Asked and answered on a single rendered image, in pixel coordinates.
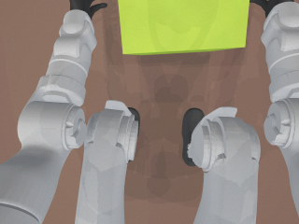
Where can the right robot forearm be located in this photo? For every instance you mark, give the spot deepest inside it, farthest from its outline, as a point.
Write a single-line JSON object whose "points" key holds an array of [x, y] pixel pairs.
{"points": [[281, 40]]}

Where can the carton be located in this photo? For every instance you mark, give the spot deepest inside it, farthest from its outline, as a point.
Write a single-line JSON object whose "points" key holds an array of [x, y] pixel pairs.
{"points": [[151, 27]]}

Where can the left robot hand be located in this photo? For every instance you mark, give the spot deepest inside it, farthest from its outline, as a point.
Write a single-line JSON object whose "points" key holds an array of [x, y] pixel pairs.
{"points": [[85, 5]]}

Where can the robot right foot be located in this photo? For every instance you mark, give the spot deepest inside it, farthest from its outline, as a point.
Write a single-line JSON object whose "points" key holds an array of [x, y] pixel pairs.
{"points": [[190, 120]]}

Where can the robot right upper arm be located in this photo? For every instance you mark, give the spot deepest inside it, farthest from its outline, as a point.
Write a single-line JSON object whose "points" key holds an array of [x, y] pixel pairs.
{"points": [[281, 128]]}

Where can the robot right shin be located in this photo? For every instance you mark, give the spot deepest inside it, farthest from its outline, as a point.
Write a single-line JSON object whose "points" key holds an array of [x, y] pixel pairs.
{"points": [[226, 111]]}

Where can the left robot forearm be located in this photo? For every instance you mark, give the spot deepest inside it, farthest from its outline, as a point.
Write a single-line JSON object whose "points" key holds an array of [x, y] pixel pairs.
{"points": [[69, 63]]}

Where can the right robot hand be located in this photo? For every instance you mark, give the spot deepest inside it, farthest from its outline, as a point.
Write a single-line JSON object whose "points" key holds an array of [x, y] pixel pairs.
{"points": [[268, 5]]}

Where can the robot left upper arm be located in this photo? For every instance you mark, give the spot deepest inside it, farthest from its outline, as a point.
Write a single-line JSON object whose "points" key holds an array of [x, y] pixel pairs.
{"points": [[48, 131]]}

